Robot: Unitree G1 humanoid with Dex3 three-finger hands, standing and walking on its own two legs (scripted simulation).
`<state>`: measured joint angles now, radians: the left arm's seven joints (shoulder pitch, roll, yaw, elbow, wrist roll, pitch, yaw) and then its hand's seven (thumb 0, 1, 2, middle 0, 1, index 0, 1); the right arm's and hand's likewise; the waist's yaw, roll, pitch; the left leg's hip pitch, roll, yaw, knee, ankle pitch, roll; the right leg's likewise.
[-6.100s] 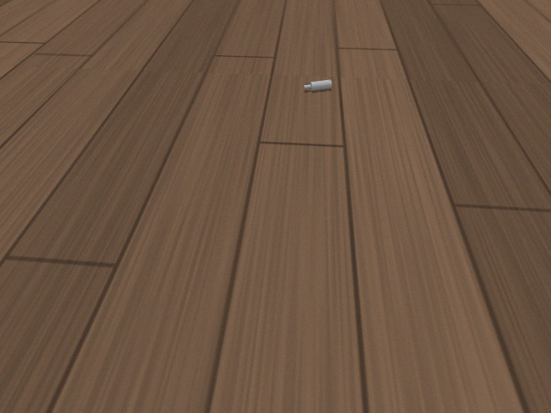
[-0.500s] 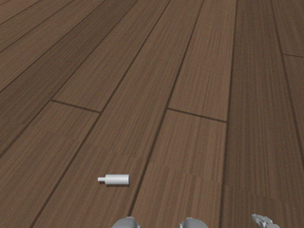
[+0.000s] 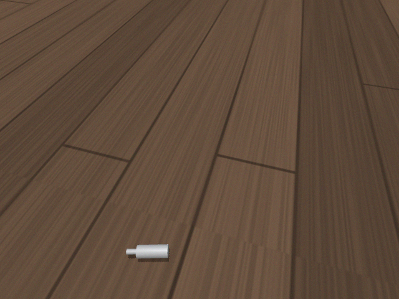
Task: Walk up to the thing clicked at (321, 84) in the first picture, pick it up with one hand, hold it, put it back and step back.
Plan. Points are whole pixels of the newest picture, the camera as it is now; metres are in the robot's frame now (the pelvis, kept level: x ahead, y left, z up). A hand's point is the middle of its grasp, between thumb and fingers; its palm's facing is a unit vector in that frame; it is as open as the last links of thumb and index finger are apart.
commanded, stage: walk up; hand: left
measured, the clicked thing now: (147, 251) +0.43 +0.28 -0.73
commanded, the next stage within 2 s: stand in 1.02 s
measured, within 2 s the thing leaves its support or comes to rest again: neither
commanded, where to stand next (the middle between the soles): +0.05 +0.03 m, yaw -1 degrees
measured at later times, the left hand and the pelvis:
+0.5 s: hand out of the picture +0.09 +0.26 -0.13, palm faces -0.01 -0.93 -0.36, open 7.4 cm; pelvis +0.01 +0.00 +0.02, yaw +0 degrees
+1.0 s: hand out of the picture +0.11 +0.26 -0.13, palm faces -0.03 -0.94 -0.35, open 7.4 cm; pelvis +0.02 +0.01 +0.02, yaw -1 degrees
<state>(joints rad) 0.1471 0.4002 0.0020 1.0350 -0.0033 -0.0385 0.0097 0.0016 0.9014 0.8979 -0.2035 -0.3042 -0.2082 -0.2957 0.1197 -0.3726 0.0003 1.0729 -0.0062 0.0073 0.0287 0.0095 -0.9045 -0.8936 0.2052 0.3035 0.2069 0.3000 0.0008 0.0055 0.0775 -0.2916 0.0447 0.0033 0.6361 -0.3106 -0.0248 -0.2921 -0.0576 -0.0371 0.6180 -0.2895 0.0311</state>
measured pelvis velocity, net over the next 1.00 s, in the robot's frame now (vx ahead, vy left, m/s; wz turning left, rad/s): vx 0.02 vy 0.01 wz -0.01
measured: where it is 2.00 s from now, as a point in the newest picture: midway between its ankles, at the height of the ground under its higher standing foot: outside the picture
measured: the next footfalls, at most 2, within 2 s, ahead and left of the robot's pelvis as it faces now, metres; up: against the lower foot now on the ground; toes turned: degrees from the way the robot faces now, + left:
none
